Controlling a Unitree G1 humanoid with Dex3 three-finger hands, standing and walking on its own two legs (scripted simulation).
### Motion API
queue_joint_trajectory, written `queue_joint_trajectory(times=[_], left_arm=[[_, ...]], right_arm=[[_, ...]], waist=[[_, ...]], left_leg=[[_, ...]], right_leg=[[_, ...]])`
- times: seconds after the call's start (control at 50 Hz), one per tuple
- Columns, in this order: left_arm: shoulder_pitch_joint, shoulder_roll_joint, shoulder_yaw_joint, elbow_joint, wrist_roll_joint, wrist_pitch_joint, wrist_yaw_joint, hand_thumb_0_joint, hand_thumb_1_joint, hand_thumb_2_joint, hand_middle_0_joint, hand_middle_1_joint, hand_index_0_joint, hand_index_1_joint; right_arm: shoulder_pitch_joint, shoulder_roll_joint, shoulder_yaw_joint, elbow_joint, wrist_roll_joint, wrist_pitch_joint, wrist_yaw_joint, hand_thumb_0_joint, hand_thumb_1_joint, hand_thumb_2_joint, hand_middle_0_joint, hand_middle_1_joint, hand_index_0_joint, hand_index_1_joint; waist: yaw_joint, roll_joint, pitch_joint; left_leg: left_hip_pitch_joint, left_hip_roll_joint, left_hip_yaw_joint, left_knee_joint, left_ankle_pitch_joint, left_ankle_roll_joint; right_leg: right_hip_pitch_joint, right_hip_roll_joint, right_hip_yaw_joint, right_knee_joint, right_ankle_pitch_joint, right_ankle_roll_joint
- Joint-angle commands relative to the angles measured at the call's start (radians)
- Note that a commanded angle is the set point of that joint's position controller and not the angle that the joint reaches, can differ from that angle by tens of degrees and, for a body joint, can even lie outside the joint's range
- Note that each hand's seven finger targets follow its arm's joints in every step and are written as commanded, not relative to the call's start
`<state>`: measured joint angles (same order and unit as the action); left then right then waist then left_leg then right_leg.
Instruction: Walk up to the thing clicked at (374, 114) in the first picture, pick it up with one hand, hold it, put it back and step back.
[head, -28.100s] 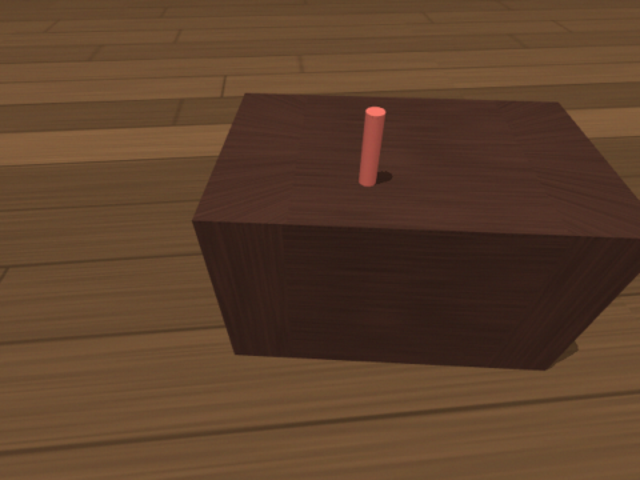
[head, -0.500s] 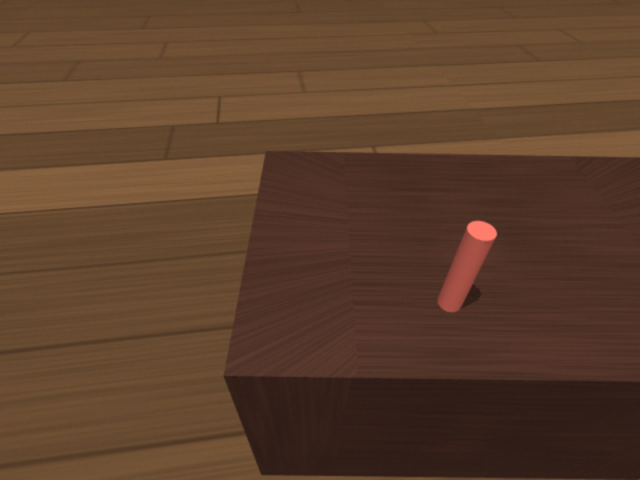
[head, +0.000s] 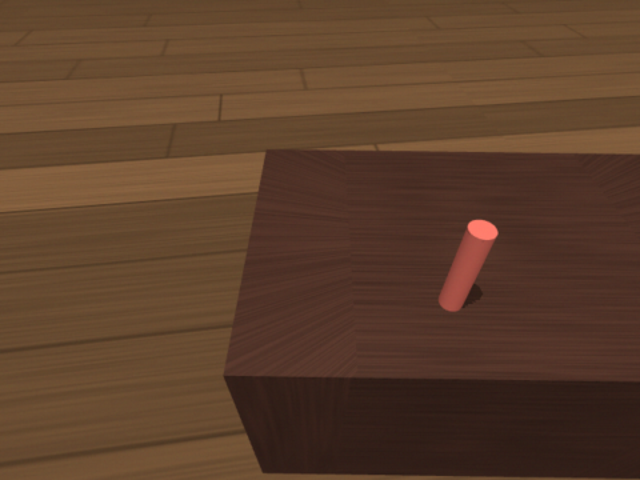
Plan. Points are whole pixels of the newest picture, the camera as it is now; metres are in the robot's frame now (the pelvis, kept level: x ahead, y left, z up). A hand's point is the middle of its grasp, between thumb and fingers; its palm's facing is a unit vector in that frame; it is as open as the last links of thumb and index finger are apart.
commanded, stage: stand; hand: right
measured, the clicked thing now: (464, 269) +0.48 -0.24 -0.03
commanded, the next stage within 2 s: step back in 0.58 s
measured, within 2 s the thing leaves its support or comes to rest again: neither
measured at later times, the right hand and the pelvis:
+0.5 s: hand out of the picture +0.06 -0.25 -0.15, palm faces -0.03 +0.94 -0.35, open 7.4 cm; pelvis -0.01 +0.00 +0.00, yaw +0 degrees
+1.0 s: hand out of the picture +0.05 -0.30 -0.19, palm faces -0.07 +0.93 -0.35, open 7.4 cm; pelvis -0.08 -0.03 -0.02, yaw +2 degrees
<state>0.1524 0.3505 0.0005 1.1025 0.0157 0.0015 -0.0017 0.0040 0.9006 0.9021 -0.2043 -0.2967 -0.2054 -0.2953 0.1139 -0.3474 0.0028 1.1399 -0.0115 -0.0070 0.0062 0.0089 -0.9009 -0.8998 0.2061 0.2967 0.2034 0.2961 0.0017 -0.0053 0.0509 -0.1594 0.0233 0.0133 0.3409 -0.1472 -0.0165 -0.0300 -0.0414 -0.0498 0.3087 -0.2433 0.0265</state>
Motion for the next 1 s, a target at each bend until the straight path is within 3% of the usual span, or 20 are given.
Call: queue_joint_trajectory(times=[0.0, 0.12, 0.38, 0.42, 0.54, 0.56, 0.62, 0.66, 0.7, 0.72, 0.74, 0.76, 0.78, 0.8, 0.82, 0.84, 0.86, 0.9, 0.92, 0.98], left_arm=[[-0.023, 0.213, 0.044, -0.056, -0.004, -0.025, 0.013, 0.0, 0.9, 0.9, -0.2, -0.3, -0.2, -0.301], [-0.018, 0.212, 0.044, -0.056, -0.004, -0.025, 0.014, 0.0, 0.9, 0.9, -0.2, -0.3, -0.2, -0.3], [-0.028, 0.213, 0.043, -0.061, -0.001, -0.026, 0.012, 0.0, 0.9, 0.9, -0.2, -0.3, -0.2, -0.3], [-0.028, 0.21, 0.044, -0.056, -0.001, -0.024, 0.011, 0.0, 0.9, 0.9, -0.2, -0.3, -0.2, -0.3], [-0.025, 0.21, 0.045, -0.053, 0.0, -0.024, 0.008, 0.0, 0.9, 0.9, -0.2, -0.3, -0.2, -0.3], [-0.037, 0.276, 0.092, -0.072, -0.017, -0.013, 0.016, 0.0, 0.9, 0.9, -0.2, -0.3, -0.2, -0.3], [-0.004, 0.232, 0.094, -0.111, -0.025, -0.002, 0.024, 0.0, 0.9, 0.9, -0.2, -0.3, -0.2, -0.3], [0.005, 0.2, 0.092, -0.131, -0.024, 0.014, 0.022, 0.0, 0.9, 0.9, -0.2, -0.3, -0.2, -0.3], [0.037, 0.192, 0.096, -0.143, -0.017, 0.029, 0.02, 0.0, 0.9, 0.9, -0.2, -0.3, -0.2, -0.3], [0.069, 0.194, 0.1, -0.141, -0.016, 0.035, 0.018, 0.0, 0.9, 0.9, -0.2, -0.3, -0.2, -0.3], [0.098, 0.193, 0.103, -0.14, -0.014, 0.038, 0.017, 0.0, 0.9, 0.9, -0.2, -0.3, -0.2, -0.3], [0.119, 0.193, 0.108, -0.135, -0.011, 0.038, 0.016, 0.0, 0.9, 0.9, -0.2, -0.3, -0.2, -0.3], [0.129, 0.189, 0.111, -0.139, -0.009, 0.033, 0.017, 0.0, 0.9, 0.9, -0.2, -0.3, -0.2, -0.3], [0.12, 0.242, 0.119, -0.152, 0.007, 0.023, 0.021, 0.0, 0.9, 0.9, -0.2, -0.3, -0.2, -0.3], [0.058, 0.33, 0.14, -0.181, 0.016, 0.012, 0.02, 0.0, 0.9, 0.9, -0.2, -0.3, -0.2, -0.3], [-0.009, 0.376, 0.144, -0.228, 0.025, 0.007, 0.021, 0.0, 0.9, 0.9, -0.2, -0.3, -0.2, -0.3], [-0.059, 0.381, 0.145, -0.246, 0.023, 0.002, 0.028, 0.0, 0.9, 0.9, -0.2, -0.3, -0.2, -0.3], [-0.153, 0.3, 0.133, -0.279, 0.022, -0.002, 0.028, 0.0, 0.9, 0.9, -0.2, -0.3, -0.2, -0.3], [-0.161, 0.293, 0.13, -0.282, 0.024, -0.002, 0.03, 0.0, 0.9, 0.9, -0.2, -0.3, -0.2, -0.3], [-0.03, 0.263, 0.122, -0.289, 0.017, -0.004, 0.042, 0.0, 0.9, 0.9, -0.2, -0.3, -0.2, -0.3]], right_arm=[[-0.035, -0.21, -0.037, -0.059, 0.004, -0.021, -0.018, 0.0, -0.9, -0.9, 0.2, 0.3, 0.2, 0.3], [-0.037, -0.21, -0.039, -0.063, 0.004, -0.019, -0.017, 0.0, -0.9, -0.9, 0.2, 0.3, 0.2, 0.3], [-0.043, -0.21, -0.041, -0.064, 0.002, -0.019, -0.015, 0.0, -0.9, -0.9, 0.2, 0.3, 0.2, 0.3], [-0.035, -0.215, -0.042, -0.06, 0.002, -0.019, -0.014, 0.0, -0.9, -0.9, 0.2, 0.3, 0.2, 0.3], [-0.029, -0.212, -0.044, -0.058, 0.002, -0.018, -0.012, 0.0, -0.9, -0.9, 0.2, 0.3, 0.2, 0.3], [-0.064, -0.277, -0.068, -0.082, 0.003, -0.005, -0.006, 0.0, -0.9, -0.9, 0.2, 0.3, 0.2, 0.3], [-0.028, -0.278, -0.082, -0.12, 0.021, 0.005, -0.008, 0.0, -0.9, -0.9, 0.2, 0.3, 0.2, 0.3], [-0.031, -0.301, -0.1, -0.147, 0.021, 0.015, -0.01, 0.0, -0.9, -0.9, 0.2, 0.3, 0.2, 0.3], [-0.068, -0.316, -0.111, -0.187, 0.015, 0.027, -0.016, 0.0, -0.9, -0.9, 0.2, 0.3, 0.2, 0.3], [-0.088, -0.315, -0.111, -0.202, 0.009, 0.034, -0.018, 0.0, -0.9, -0.9, 0.2, 0.3, 0.2, 0.3], [-0.113, -0.313, -0.112, -0.221, 0.003, 0.039, -0.019, 0.0, -0.9, -0.9, 0.2, 0.3, 0.2, 0.3], [-0.134, -0.301, -0.11, -0.236, 0.001, 0.045, -0.019, 0.0, -0.9, -0.9, 0.2, 0.3, 0.2, 0.3], [-0.148, -0.278, -0.104, -0.247, 0.003, 0.051, -0.018, 0.0, -0.9, -0.9, 0.2, 0.3, 0.2, 0.3], [-0.157, -0.236, -0.094, -0.259, 0.018, 0.056, -0.015, 0.0, -0.9, -0.9, 0.2, 0.3, 0.2, 0.3], [-0.14, -0.183, -0.082, -0.276, 0.021, 0.061, -0.017, 0.0, -0.9, -0.9, 0.2, 0.3, 0.2, 0.3], [-0.076, -0.195, -0.085, -0.259, 0.011, 0.069, -0.027, 0.0, -0.9, -0.9, 0.2, 0.3, 0.2, 0.3], [-0.05, -0.223, -0.095, -0.254, 0.008, 0.072, -0.03, 0.0, -0.9, -0.9, 0.2, 0.3, 0.2, 0.3], [0.028, -0.253, -0.111, -0.231, 0.025, 0.066, -0.026, 0.0, -0.9, -0.9, 0.2, 0.3, 0.2, 0.3], [0.043, -0.258, -0.109, -0.227, 0.022, 0.063, -0.027, 0.0, -0.9, -0.9, 0.2, 0.3, 0.2, 0.3], [-0.016, -0.253, -0.091, -0.255, 0.008, 0.054, -0.03, 0.0, -0.9, -0.9, 0.2, 0.3, 0.2, 0.3]], waist=[[-0.003, -0.003, -0.067], [0.001, -0.005, -0.073], [-0.003, 0.004, -0.053], [-0.006, 0.007, -0.032], [-0.007, 0.014, -0.031], [0.0, 0.032, 0.056], [-0.01, 0.084, -0.106], [-0.011, 0.153, -0.144], [0.004, 0.209, -0.157], [0.017, 0.226, -0.146], [0.033, 0.214, -0.142], [0.048, 0.181, -0.136], [0.061, 0.128, -0.111], [0.07, -0.036, -0.06], [0.04, -0.204, 0.004], [0.019, -0.171, -0.012], [0.001, -0.177, -0.024], [-0.05, -0.114, -0.041], [-0.052, -0.134, -0.062], [0.043, -0.105, -0.101]], left_leg=[[0.076, 0.112, -0.094, -0.017, 0.225, 0.033], [0.075, 0.111, -0.091, -0.009, 0.229, 0.035], [0.056, 0.111, -0.1, -0.031, 0.162, 0.032], [0.04, 0.106, -0.103, -0.048, 0.096, 0.032], [0.034, 0.101, -0.111, -0.06, 0.054, 0.031], [-0.032, 0.104, -0.13, 0.041, 0.312, 0.063], [0.013, 0.16, -0.153, 0.08, 0.492, 0.138], [-0.009, 0.211, -0.221, 0.049, 0.449, 0.191], [-0.06, 0.263, -0.255, 0.044, 0.37, 0.247], [-0.131, 0.286, -0.269, 0.034, 0.299, 0.266], [-0.159, 0.282, -0.256, 0.06, 0.252, 0.267], [-0.202, 0.251, -0.225, 0.12, 0.238, 0.248], [-0.194, 0.185, -0.181, 0.216, 0.184, 0.2], [-0.224, 0.051, -0.135, 0.371, 0.052, 0.114], [-0.366, -0.131, -0.093, 0.541, -0.34, 0.05], [-0.338, -0.132, -0.181, 0.729, -0.476, 0.038], [-0.317, -0.107, -0.215, 0.855, -0.462, 0.048], [-0.329, -0.115, -0.214, 0.899, -0.345, 0.037], [-0.349, -0.118, -0.192, 0.911, -0.329, 0.028], [-0.412, -0.102, -0.177, 0.818, -0.348, 0.007]], right_leg=[[-0.051, -0.107, 0.071, -0.058, 0.193, -0.034], [-0.044, -0.107, 0.073, -0.059, 0.208, -0.034], [-0.063, -0.103, 0.072, -0.073, 0.114, -0.038], [-0.069, -0.102, 0.075, -0.083, 0.063, -0.04], [-0.077, -0.101, 0.075, -0.082, 0.033, -0.042], [-0.135, -0.076, 0.065, 0.033, 0.214, -0.044], [-0.088, -0.026, 0.022, 0.208, 0.247, -0.058], [-0.114, 0.021, 0.012, 0.326, 0.115, -0.063], [-0.141, 0.049, 0.017, 0.447, -0.13, -0.07], [-0.131, 0.052, 0.029, 0.509, -0.236, -0.073], [-0.131, 0.044, 0.039, 0.49, -0.249, -0.08], [-0.116, 0.038, 0.045, 0.453, -0.188, -0.086], [-0.15, 0.011, 0.068, 0.308, -0.106, -0.097], [-0.212, -0.124, 0.235, 0.093, 0.074, -0.099], [-0.198, -0.277, 0.43, -0.018, 0.248, -0.15], [-0.29, -0.379, 0.475, 0.001, 0.357, -0.288], [-0.344, -0.4, 0.504, 0.012, 0.382, -0.335], [-0.25, -0.245, 0.287, 0.092, 0.433, -0.255], [-0.2, -0.215, 0.235, 0.128, 0.476, -0.231], [0.002, -0.235, 0.23, 0.219, 0.622, -0.241]])
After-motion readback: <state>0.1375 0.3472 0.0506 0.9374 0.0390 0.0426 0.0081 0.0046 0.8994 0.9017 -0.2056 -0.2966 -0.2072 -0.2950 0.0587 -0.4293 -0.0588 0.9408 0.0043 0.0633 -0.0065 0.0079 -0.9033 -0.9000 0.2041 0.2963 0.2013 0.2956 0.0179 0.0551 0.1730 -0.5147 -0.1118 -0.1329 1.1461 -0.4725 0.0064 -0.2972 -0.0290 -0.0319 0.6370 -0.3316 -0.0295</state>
